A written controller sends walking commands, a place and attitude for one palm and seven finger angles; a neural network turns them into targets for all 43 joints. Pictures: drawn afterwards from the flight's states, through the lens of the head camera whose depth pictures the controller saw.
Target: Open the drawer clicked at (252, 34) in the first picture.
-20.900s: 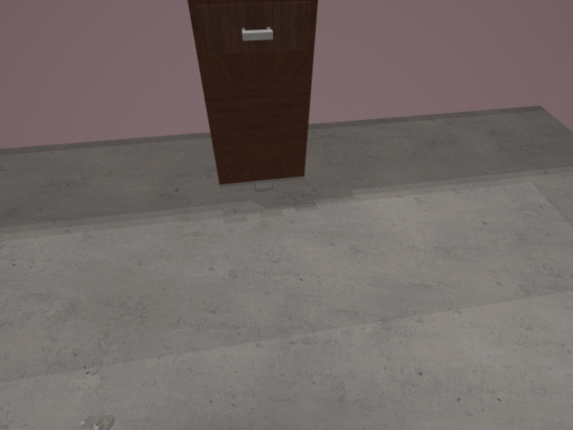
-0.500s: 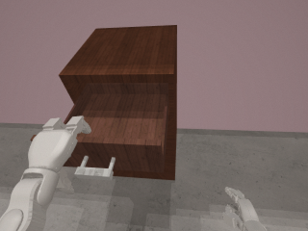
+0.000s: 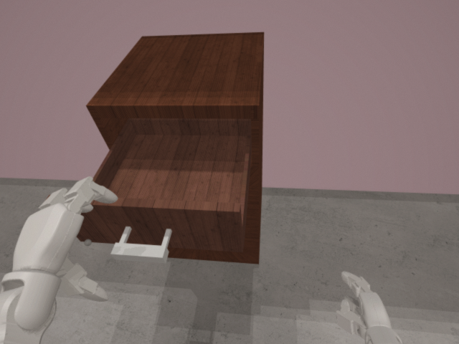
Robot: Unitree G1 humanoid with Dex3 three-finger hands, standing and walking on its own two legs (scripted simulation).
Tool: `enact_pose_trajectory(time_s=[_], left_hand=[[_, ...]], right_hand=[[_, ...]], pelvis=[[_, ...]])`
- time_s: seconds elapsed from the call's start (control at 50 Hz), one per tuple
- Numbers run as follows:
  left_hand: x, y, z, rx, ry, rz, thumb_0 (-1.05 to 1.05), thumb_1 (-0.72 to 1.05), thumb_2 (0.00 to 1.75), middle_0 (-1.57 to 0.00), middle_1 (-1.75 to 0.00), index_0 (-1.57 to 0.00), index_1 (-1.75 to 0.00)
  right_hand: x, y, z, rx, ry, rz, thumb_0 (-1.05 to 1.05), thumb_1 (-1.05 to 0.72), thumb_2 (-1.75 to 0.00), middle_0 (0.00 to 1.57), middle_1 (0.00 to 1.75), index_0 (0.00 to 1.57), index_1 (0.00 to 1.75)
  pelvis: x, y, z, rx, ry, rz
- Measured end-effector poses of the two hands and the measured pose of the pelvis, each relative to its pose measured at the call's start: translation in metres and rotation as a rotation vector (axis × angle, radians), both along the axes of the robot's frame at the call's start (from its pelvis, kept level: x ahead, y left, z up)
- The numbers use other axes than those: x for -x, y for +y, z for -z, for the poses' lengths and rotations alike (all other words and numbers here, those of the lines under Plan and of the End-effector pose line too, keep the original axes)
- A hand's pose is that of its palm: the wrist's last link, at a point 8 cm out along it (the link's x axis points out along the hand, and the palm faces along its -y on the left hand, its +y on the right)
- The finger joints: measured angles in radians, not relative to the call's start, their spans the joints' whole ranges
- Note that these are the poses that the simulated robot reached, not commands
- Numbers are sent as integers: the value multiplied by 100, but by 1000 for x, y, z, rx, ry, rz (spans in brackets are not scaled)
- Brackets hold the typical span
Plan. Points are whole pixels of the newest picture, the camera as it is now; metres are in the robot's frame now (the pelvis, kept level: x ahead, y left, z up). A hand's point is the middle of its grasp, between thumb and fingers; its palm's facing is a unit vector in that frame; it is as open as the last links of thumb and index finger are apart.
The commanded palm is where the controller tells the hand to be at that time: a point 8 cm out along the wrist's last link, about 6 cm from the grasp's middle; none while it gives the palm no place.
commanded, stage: draw the hand back to the body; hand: left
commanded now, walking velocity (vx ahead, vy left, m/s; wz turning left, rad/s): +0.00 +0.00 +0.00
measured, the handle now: (143, 242) +0.29 +0.24 -0.03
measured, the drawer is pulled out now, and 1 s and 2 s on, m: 0.28 0.28 0.28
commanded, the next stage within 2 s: step back with the hand held close in 0.94 s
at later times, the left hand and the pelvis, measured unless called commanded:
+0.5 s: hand (83, 227) +0.21 +0.24 +0.16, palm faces +0.39 -0.83 -0.40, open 10.7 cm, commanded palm +0.15 +0.28 +0.17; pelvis +0.02 +0.00 +0.00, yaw +0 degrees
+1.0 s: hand (69, 238) +0.19 +0.25 +0.16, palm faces +0.45 -0.81 -0.39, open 7.5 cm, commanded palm +0.14 +0.28 +0.17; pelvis +0.01 +0.00 +0.00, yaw +0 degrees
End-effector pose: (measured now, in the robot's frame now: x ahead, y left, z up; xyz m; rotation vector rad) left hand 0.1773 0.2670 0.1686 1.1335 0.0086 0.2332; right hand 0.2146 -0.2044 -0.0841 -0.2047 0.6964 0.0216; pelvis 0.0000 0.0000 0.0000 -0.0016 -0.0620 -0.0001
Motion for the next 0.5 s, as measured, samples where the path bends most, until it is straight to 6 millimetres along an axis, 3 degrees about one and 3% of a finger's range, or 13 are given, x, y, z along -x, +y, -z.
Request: enact_pose_trajectory(time_s=[0.06, 0.14, 0.32, 0.5], left_hand=[[4, 1, 4, 406, -151, -4, -1, -46, 31, -32, -119, -32, -119], [5, 0, 3, 623, -302, -4, -1, -38, 34, -31, -114, -31, -114], [-1, 10, -4, 665, -366, 8, -1, -12, 46, -29, -97, -29, -97], [5, 11, -7, 627, -323, 14, 0, 18, 59, -26, -77, -26, -77]], right_hand=[[4, 2, -9, 12, -68, 18, 1, -91, -89, 20, 30, 20, 30], [13, 3, -17, 35, -105, 19, 1, -91, -89, 20, 30, 20, 30], [29, -5, -13, 56, -72, 38, 1, -91, -89, 20, 30, 20, 30], [26, -8, -10, 54, -71, 61, 2, -91, -89, 20, 30, 20, 30]], pelvis=[[-1, -1, 0, 3, -19, 3], [-6, -3, -1, 8, -34, 0], [-13, -1, -1, 14, -33, 2], [-17, 5, -1, 14, -17, 6]])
